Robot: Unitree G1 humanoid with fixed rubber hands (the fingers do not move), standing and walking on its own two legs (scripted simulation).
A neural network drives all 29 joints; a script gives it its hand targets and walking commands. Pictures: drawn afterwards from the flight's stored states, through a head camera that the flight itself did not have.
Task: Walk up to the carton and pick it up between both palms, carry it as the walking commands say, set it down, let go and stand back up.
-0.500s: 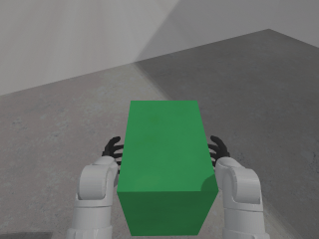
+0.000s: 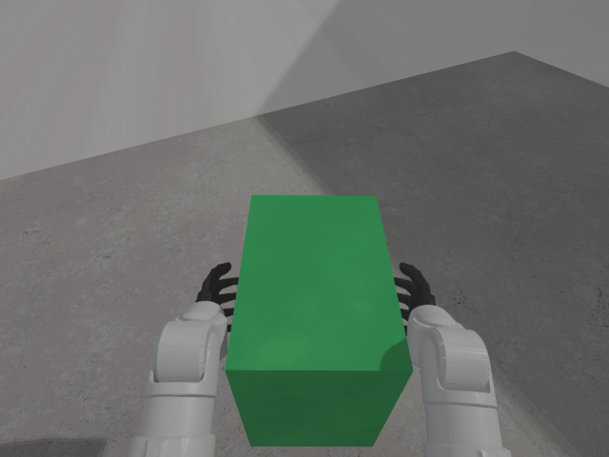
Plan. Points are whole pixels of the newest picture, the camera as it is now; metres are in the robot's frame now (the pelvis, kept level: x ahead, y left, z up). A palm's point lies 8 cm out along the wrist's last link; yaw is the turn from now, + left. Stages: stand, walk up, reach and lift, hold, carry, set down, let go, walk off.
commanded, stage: carry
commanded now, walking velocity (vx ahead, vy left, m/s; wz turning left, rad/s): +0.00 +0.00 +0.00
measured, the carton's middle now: (312, 322) +0.32 +0.00 +0.00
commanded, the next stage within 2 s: none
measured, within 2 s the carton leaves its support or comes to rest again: neither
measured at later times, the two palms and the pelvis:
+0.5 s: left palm (212, 323) +0.28 +0.13 +0.05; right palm (422, 326) +0.28 -0.14 +0.05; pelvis +0.00 +0.00 +0.00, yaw +0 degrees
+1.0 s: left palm (206, 331) +0.27 +0.14 +0.05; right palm (416, 332) +0.28 -0.13 +0.05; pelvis -0.01 +0.00 +0.00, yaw +0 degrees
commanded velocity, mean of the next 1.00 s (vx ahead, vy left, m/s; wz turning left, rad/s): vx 0.00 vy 0.00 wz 0.00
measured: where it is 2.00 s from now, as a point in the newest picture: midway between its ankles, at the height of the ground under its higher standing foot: outside the picture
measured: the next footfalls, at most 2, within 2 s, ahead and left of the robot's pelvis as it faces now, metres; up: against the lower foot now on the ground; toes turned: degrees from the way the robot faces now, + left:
right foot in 2.00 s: +0.10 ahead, -0.21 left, +0.00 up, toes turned +17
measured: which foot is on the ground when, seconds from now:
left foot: down 0.00-1.00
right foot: down 0.00-1.00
